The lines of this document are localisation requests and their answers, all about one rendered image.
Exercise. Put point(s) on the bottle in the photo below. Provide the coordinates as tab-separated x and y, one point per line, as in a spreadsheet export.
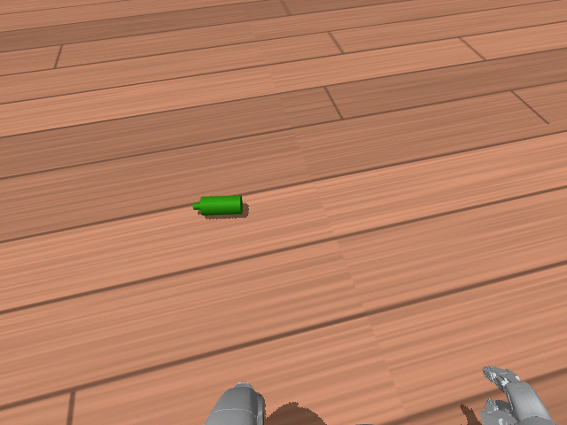
221	205

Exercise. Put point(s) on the right robot hand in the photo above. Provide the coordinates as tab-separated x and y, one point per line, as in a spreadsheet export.
523	401

